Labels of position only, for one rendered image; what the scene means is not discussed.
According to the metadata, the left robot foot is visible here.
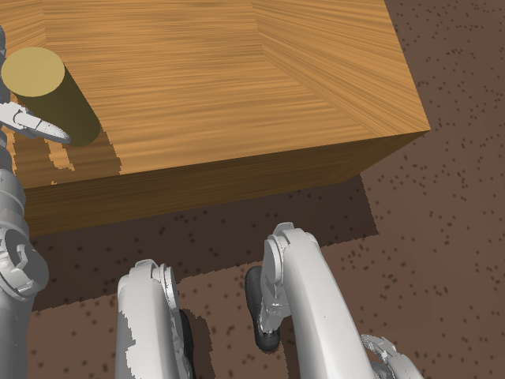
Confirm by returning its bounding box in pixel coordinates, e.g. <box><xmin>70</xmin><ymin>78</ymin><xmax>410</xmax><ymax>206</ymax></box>
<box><xmin>179</xmin><ymin>309</ymin><xmax>196</xmax><ymax>379</ymax></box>

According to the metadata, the right robot hand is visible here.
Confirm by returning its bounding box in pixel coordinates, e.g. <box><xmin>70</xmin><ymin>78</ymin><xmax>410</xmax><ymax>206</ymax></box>
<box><xmin>360</xmin><ymin>334</ymin><xmax>424</xmax><ymax>379</ymax></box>

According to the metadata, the right robot foot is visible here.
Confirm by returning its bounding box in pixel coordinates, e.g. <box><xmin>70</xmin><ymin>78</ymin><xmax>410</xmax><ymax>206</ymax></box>
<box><xmin>245</xmin><ymin>266</ymin><xmax>280</xmax><ymax>351</ymax></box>

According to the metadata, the left robot arm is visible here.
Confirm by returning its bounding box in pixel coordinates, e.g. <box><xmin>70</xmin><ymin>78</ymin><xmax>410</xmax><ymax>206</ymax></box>
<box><xmin>0</xmin><ymin>130</ymin><xmax>49</xmax><ymax>379</ymax></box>

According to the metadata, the can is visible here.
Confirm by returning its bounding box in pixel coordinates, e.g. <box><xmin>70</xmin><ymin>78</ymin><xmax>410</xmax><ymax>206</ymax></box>
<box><xmin>1</xmin><ymin>47</ymin><xmax>100</xmax><ymax>147</ymax></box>

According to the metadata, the left robot hand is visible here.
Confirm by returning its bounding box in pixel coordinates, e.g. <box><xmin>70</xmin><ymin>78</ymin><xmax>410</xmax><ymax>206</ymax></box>
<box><xmin>0</xmin><ymin>25</ymin><xmax>70</xmax><ymax>144</ymax></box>

